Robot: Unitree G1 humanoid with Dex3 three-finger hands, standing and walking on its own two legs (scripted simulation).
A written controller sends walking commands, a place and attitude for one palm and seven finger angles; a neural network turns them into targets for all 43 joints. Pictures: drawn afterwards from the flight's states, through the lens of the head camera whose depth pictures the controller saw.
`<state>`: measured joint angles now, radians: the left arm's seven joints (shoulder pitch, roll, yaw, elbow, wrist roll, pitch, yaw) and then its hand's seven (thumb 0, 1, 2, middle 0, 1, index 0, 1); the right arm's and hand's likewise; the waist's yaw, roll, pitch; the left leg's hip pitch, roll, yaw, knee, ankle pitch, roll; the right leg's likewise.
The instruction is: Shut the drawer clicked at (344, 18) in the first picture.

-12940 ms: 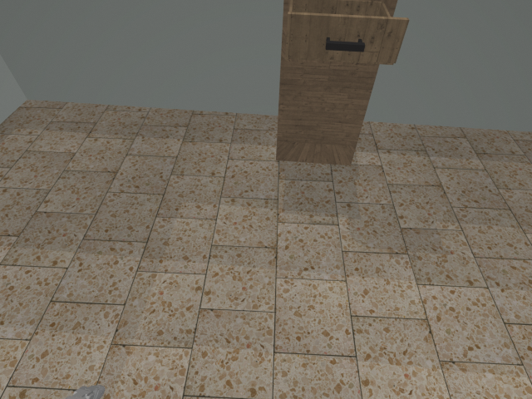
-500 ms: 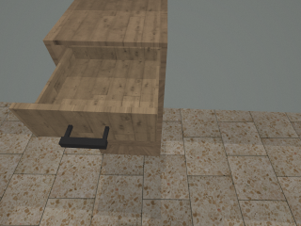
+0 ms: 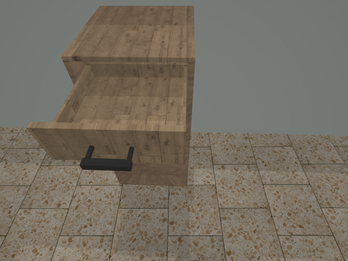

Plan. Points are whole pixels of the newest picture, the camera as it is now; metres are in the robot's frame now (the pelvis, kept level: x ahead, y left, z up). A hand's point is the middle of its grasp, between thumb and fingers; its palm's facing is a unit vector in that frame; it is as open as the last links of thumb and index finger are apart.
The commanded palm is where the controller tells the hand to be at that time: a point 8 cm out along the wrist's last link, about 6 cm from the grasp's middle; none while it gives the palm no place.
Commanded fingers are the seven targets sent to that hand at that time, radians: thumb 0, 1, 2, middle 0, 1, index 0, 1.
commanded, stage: look again from close up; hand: left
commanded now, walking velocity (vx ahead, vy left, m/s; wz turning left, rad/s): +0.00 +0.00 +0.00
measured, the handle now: (108, 157) +0.35 +0.19 +0.03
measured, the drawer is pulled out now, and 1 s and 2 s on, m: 0.29 0.29 0.29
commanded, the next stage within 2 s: raise the hand and make a fist in 0.50 s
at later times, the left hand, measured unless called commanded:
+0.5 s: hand out of the picture +0.02 +0.16 -0.17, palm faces +0.03 -0.98 -0.20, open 7.3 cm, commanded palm none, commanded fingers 0.00 0.90 0.90 -0.20 -0.30 -0.20 -0.30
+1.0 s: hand (113, 250) +0.15 +0.14 -0.03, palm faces +0.02 -1.00 -0.03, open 6.3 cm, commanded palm +0.13 +0.21 -0.02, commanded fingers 0.00 0.90 0.90 -0.62 -0.75 -0.62 -0.75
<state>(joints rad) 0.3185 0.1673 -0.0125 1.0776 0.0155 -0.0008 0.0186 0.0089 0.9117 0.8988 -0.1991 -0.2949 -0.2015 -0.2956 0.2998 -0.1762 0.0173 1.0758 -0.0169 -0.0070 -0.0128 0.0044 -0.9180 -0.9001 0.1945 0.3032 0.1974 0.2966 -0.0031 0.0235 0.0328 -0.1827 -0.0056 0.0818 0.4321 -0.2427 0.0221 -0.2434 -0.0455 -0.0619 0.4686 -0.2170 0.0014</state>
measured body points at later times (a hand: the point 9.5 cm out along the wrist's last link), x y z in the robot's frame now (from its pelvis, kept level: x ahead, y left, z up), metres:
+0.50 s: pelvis +0.03 -0.01 +0.00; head +0.04 -0.02 +0.45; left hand +0.02 +0.21 -0.16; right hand +0.02 -0.22 -0.17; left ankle -0.01 +0.10 -0.74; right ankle +0.02 -0.12 -0.74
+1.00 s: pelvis +0.00 -0.03 -0.06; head +0.03 -0.02 +0.39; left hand +0.15 +0.20 -0.02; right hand +0.24 -0.27 -0.08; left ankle -0.01 +0.10 -0.74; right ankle +0.02 -0.12 -0.74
